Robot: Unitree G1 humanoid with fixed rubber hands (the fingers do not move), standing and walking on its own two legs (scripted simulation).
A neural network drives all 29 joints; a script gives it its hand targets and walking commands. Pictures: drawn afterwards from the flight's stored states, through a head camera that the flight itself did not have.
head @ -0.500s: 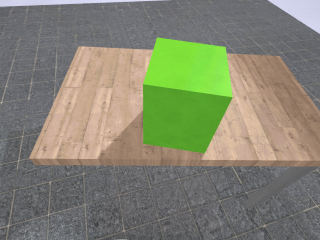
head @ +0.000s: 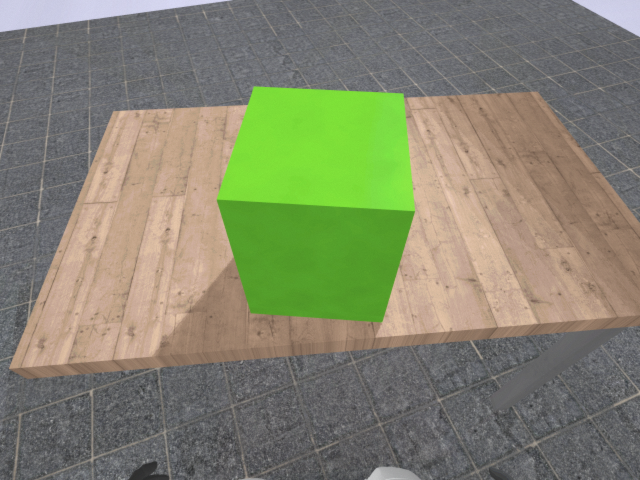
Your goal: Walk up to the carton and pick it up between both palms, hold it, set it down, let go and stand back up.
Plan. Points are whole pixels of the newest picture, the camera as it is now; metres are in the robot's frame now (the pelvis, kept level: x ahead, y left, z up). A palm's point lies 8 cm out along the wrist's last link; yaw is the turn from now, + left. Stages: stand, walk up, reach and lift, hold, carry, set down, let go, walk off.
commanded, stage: walk up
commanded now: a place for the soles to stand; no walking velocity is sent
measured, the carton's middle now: (321, 211) +0.44 +0.00 +0.06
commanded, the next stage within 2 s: reach and lift in 0.74 s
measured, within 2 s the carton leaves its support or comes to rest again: neither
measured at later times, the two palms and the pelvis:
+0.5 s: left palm out of the picture +0.03 +0.27 -0.11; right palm out of the picture +0.03 -0.26 -0.12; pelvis -0.01 +0.00 +0.01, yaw -5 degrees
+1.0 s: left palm (137, 444) +0.18 +0.24 -0.09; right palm (528, 472) +0.14 -0.27 -0.11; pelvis -0.02 -0.02 -0.02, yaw -3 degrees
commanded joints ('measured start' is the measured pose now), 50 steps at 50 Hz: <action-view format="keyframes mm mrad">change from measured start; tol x8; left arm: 1 -16 181 43 -39 -7 -2 -8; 37 121 169 39 14 -2 -28 -1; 38 -471 247 57 -248 -89 149 -12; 44 -163 189 84 -429 47 593 -41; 50 -63 178 196 -523 138 582 -59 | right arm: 1 101 -76 -23 -10 2 -27 6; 7 -43 -143 -24 -19 7 -20 20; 37 26 -150 -7 62 9 -14 21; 38 -507 -61 -143 -119 -67 -81 65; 44 -149 -101 -121 -162 -4 64 95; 50 -145 -67 -62 -233 41 102 48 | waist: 1 -14 -137 -140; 5 22 66 -43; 19 -6 -71 -35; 39 -41 38 42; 44 -11 -13 -210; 50 23 -39 -37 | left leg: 1 126 27 -5 -261 303 5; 3 160 104 -73 -287 409 42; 6 -101 176 -137 -423 166 94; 18 85 82 6 -302 165 52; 37 42 153 29 -360 154 87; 38 -404 60 65 -222 -9 2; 39 -481 91 80 -236 -137 27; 43 -168 55 115 -55 140 -36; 50 -124 19 117 -202 178 -21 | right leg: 1 79 -145 167 -116 388 -100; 5 117 -25 58 -85 13 -22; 13 82 -54 135 -158 102 -38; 18 -12 -92 224 -255 16 -59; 37 -22 -12 190 -127 98 -38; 38 83 27 27 35 -218 -16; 39 186 51 -15 82 -266 -25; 43 39 0 36 17 -72 -38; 48 245 3 35 -45 110 -16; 50 257 5 48 -96 6 -25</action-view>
